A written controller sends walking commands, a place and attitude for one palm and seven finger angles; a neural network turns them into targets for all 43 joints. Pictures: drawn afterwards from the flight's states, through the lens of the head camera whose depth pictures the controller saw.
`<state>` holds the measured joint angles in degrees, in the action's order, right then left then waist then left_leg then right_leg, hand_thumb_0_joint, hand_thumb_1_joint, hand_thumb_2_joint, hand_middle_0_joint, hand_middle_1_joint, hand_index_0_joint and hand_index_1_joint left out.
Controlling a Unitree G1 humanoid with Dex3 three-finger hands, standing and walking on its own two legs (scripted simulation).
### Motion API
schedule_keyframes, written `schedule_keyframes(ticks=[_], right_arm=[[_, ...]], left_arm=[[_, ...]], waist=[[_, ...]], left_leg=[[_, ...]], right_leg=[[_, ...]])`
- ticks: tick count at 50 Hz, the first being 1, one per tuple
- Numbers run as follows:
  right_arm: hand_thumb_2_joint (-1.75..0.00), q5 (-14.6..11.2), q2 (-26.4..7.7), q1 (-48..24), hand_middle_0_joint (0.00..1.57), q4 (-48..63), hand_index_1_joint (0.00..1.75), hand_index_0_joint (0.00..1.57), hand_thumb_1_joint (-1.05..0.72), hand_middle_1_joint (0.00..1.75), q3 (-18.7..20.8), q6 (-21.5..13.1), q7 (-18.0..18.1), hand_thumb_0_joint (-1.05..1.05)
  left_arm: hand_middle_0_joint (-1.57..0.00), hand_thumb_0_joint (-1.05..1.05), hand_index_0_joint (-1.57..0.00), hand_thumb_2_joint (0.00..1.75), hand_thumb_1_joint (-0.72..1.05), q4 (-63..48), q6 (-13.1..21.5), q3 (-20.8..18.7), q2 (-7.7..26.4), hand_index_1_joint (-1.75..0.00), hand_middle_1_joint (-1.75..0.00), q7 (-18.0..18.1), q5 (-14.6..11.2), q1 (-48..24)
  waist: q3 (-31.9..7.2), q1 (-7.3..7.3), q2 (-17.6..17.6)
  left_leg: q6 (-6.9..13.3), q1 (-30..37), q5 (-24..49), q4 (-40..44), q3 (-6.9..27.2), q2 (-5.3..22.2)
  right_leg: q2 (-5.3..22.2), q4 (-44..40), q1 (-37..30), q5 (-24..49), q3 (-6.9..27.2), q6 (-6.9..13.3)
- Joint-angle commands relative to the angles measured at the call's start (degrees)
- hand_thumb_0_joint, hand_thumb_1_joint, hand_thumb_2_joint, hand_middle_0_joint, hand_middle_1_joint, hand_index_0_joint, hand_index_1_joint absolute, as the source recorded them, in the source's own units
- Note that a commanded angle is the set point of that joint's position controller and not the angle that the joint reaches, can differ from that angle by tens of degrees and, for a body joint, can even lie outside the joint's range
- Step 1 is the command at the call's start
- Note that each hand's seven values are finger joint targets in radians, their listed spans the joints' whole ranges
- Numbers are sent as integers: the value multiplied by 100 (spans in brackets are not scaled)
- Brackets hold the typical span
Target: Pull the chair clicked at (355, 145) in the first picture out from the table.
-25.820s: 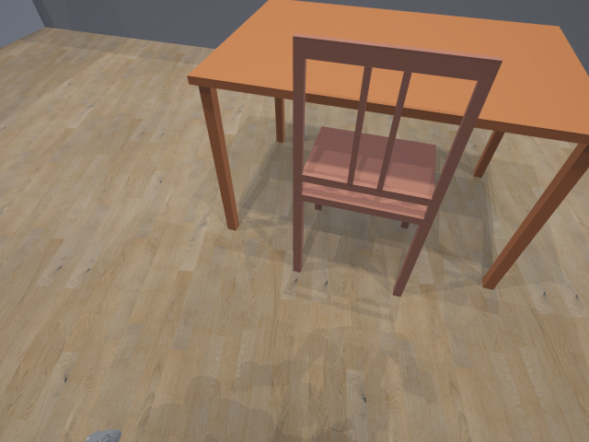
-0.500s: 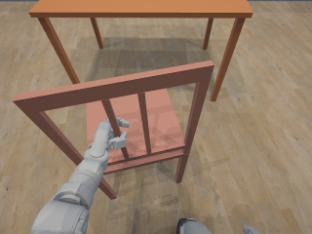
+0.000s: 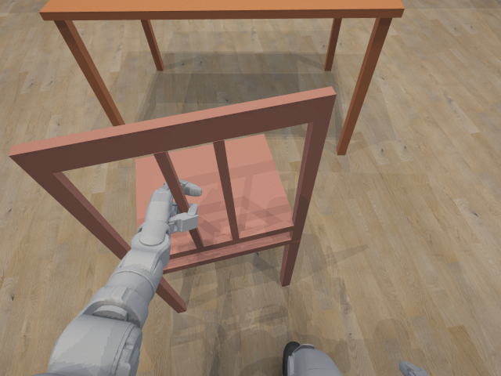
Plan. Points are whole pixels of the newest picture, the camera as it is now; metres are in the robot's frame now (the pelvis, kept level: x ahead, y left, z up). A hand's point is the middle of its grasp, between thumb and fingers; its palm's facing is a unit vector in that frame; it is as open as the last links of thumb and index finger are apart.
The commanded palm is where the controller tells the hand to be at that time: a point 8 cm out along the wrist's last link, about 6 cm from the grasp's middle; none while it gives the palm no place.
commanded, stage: step backward, pulling the chair out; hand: left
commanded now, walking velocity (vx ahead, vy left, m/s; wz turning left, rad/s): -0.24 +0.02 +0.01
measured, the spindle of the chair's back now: (184, 207) +0.42 +0.13 -0.05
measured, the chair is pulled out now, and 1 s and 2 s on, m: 0.61 0.61 0.62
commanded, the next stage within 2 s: stop walking, hand still on the chair in 1.64 s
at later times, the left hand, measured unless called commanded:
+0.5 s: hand (191, 216) +0.39 +0.11 -0.03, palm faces -0.07 -0.97 -0.23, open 5.3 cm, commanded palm +0.38 +0.17 -0.02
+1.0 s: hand (191, 216) +0.39 +0.11 -0.03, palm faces -0.06 -0.97 -0.23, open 5.3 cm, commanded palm +0.38 +0.16 -0.02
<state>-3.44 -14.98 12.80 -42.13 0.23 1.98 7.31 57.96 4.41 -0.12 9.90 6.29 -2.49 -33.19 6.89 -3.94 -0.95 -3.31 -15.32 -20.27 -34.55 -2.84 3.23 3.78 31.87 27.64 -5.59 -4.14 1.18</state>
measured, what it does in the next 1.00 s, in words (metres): stands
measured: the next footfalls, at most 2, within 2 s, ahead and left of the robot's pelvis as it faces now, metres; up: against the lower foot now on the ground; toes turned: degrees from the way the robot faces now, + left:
none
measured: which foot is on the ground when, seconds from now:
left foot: down 0.00-1.00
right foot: down 0.00-1.00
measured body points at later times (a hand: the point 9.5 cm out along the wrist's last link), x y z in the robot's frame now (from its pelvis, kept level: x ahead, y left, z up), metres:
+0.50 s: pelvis +0.01 +0.01 +0.00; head +0.07 -0.01 +0.45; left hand +0.38 +0.16 -0.01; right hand +0.10 -0.25 -0.13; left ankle -0.02 +0.16 -0.72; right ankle +0.12 -0.11 -0.72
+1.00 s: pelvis +0.00 +0.01 +0.00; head +0.07 -0.01 +0.45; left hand +0.38 +0.16 -0.01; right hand +0.09 -0.26 -0.13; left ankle -0.02 +0.16 -0.72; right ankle +0.12 -0.11 -0.72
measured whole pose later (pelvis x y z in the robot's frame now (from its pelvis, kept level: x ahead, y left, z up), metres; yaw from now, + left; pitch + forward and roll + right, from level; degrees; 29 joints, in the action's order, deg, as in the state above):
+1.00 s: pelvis +0.00 +0.01 +0.00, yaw +0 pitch +1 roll +2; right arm -3.2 -14.6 13.1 -41.3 -0.1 2.6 7.8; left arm 56.9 4.0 1.5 9.1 6.1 -2.0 -32.5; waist 6.4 -3.2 -0.2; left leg -2.5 -14.2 -20.0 -33.0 -3.7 2.4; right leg 4.3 30.7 26.9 -5.1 -3.3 0.1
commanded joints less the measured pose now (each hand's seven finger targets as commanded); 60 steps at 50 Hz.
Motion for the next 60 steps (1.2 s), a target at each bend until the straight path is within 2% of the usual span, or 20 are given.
schedule_keyframes(ticks=[1,5,7,11,13,17,23,24,26,29,32,34,38,41,47,48,50,54,58,60], right_arm=[[-90,8,-669,213,20,565,30,20,-90,30,194,-169,47,0],[-90,46,-699,53,20,694,30,20,-90,30,167,-161,78,0],[-90,54,-679,40,20,746,30,20,-90,30,185,-154,68,0],[-90,42,-685,189,20,692,30,20,-90,30,227,-163,82,0],[-90,26,-646,263,20,598,30,20,-90,30,239,-168,78,0],[-90,18,-642,340,20,471,30,20,-90,30,229,-166,71,0],[-90,42,-640,102,20,599,30,20,-90,30,177,-135,104,0],[-90,34,-712,45,20,576,30,20,-90,30,193,-126,128,0],[-90,62,-679,61,20,687,30,20,-90,30,181,-119,108,0],[-90,51,-695,29,20,679,30,20,-90,30,212,-113,117,0],[-90,59,-643,124,20,683,30,20,-90,30,228,-128,90,0],[-90,36,-687,195,20,579,30,20,-90,30,246,-132,109,0],[-90,30,-603,237,20,541,30,20,-90,30,218,-136,78,0],[-90,25,-626,212,20,541,30,20,-90,30,200,-144,85,0],[-90,49,-655,65,20,666,30,20,-90,30,185,-121,95,0],[-90,51,-640,74,20,682,30,20,-90,30,187,-114,96,0],[-90,49,-681,76,20,684,30,20,-90,30,196,-107,107,0],[-90,35,-698,147,20,603,30,20,-90,30,227,-107,101,0],[-90,42,-651,203,20,618,30,20,-90,30,213,-119,88,0],[-90,50,-711,203,20,609,30,20,-90,30,220,-132,108,0]], left_arm=[[-50,0,-50,90,90,-1193,369,-281,1035,-145,-145,24,11,-1761],[-50,0,-50,90,90,-1416,400,-175,873,-145,-145,31,25,-1769],[-50,0,-50,90,90,-1536,429,-159,849,-145,-145,39,44,-1816],[-50,0,-50,90,90,-1523,396,-168,925,-145,-145,24,22,-1841],[-50,0,-50,90,90,-1428,392,-169,945,-145,-145,12,4,-1874],[-50,0,-50,90,90,-1232,372,-225,1021,-145,-145,4,21,-1889],[-50,0,-50,90,90,-1297,402,-147,873,-145,-145,4,29,-1953],[-50,0,-50,90,90,-1301,375,-99,866,-145,-145,3,-7,-1890],[-50,0,-50,90,90,-1399,400,-92,789,-145,-145,12,42,-1933],[-50,0,-50,90,90,-1457,401,-113,856,-145,-145,2,-3,-1937],[-50,0,-50,90,90,-1494,433,-92,803,-145,-145,-4,12,-1985],[-50,0,-50,90,90,-1371,394,-78,870,-145,-145,-10,-36,-1939],[-50,0,-50,90,90,-1280,399,-160,933,-145,-145,-8,-2,-1968],[-50,0,-50,90,90,-1233,400,-195,950,-145,-145,6,14,-1936],[-50,0,-50,90,90,-1411,401,-145,869,-145,-145,20,25,-1962],[-50,0,-50,90,90,-1412,396,-146,856,-145,-145,20,17,-1942],[-50,0,-50,90,90,-1413,352,-151,885,-145,-145,16,-6,-1873],[-50,0,-50,90,90,-1355,326,-107,881,-145,-145,5,-29,-1846],[-50,0,-50,90,90,-1376,356,-125,843,-145,-145,5,0,-1934],[-50,0,-50,90,90,-1349,336,-162,894,-145,-145,3,-5,-1895]], waist=[[-2600,307,581],[-2393,351,-328],[-2441,362,-301],[-2457,324,114],[-2571,275,607],[-2671,253,796],[-2582,324,380],[-2471,336,67],[-2481,347,-159],[-2381,342,-70],[-2455,322,72],[-2433,296,436],[-2609,278,798],[-2596,310,655],[-2597,348,135],[-2574,344,231],[-2465,356,112],[-2400,331,254],[-2572,313,361],[-2526,328,133]], left_leg=[[278,413,369,508,270,280],[416,159,1200,1080,607,776],[378,-23,1413,955,601,857],[261,64,1206,605,447,647],[191,300,859,236,260,400],[206,515,625,145,192,216],[293,326,1130,642,424,507],[335,296,1316,832,536,625],[329,167,1622,887,572,750],[332,52,1698,873,615,826],[251,118,1467,562,450,669],[223,173,1012,375,400,494],[206,388,451,102,222,210],[268,388,594,389,278,282],[294,199,1249,683,476,580],[280,154,1213,654,471,569],[300,80,1215,740,518,629],[273,125,813,596,456,497],[246,262,880,468,379,443],[289,256,1232,670,502,599]], right_leg=[[1031,-913,-1645,-229,893,107],[477,-220,-1771,8,543,-100],[476,37,-1961,485,578,-48],[683,-178,-1919,969,813,103],[955,-496,-1750,959,1014,213],[1117,-776,-1666,713,1018,232],[782,-416,-1779,526,705,14],[672,-318,-1796,593,656,15],[544,6,-1858,797,539,-16],[526,132,-1940,1027,560,22],[678,10,-1862,1247,755,108],[849,-284,-1753,1041,901,201],[1107,-717,-1584,484,1049,229],[974,-715,-1602,94,892,127],[720,-288,-1908,603,700,30],[735,-290,-1941,675,729,41],[687,-229,-1923,660,703,47],[812,-470,-1789,437,858,154],[847,-431,-1710,536,871,154],[698,-215,-1758,743,739,103]])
